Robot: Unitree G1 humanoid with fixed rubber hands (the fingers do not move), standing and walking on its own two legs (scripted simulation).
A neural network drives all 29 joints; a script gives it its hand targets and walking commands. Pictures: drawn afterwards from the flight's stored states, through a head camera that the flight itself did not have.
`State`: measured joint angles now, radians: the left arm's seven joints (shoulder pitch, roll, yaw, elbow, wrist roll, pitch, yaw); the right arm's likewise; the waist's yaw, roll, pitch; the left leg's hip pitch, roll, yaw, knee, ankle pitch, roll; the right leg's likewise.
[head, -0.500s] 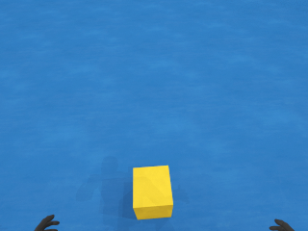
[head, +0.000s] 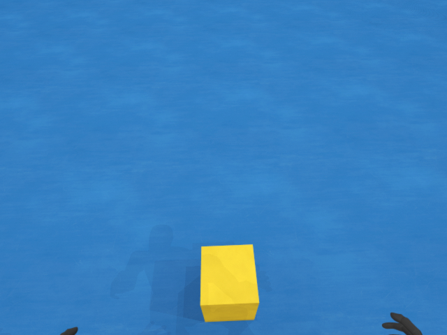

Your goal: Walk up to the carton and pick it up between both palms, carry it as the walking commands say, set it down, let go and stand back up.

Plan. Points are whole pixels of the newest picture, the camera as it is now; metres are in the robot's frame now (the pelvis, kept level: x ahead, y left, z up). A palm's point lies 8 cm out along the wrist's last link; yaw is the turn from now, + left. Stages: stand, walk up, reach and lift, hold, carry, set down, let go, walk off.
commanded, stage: walk up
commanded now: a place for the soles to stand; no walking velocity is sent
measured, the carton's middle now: (228, 284) +0.42 +0.01 -0.65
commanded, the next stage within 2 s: reach and lift in 0.26 s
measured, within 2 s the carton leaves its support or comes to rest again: neither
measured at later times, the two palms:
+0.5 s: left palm out of the picture +0.15 +0.29 -0.09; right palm (405, 331) +0.16 -0.30 -0.10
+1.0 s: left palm (115, 280) +0.27 +0.27 -0.15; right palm (342, 269) +0.29 -0.25 -0.16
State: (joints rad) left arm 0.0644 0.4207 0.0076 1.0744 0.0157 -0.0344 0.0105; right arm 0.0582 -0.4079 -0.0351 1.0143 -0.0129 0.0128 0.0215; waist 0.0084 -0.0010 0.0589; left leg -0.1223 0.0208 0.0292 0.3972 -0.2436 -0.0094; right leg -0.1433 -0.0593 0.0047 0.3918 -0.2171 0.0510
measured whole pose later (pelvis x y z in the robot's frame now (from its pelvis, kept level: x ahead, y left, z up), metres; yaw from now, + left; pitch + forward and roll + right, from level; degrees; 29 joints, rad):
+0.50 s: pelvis -0.02 -0.01 -0.01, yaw +1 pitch +3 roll +0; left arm 0.05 0.33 0.19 0.57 0.10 0.20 -0.07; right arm 0.06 -0.30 -0.17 0.57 -0.08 0.20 0.05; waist 0.00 0.00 0.16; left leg -0.32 0.03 0.00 0.57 -0.29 -0.03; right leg -0.34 -0.04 -0.01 0.57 -0.27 0.04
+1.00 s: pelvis -0.06 -0.01 -0.07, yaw +1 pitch +21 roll +0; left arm -0.49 0.35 0.20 0.69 -0.01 0.24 -0.06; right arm -0.50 -0.27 -0.16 0.66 0.00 0.28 -0.02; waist 0.01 -0.01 0.08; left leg -0.96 0.03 -0.02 0.93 -0.35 -0.03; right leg -0.97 -0.03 0.02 0.92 -0.32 0.04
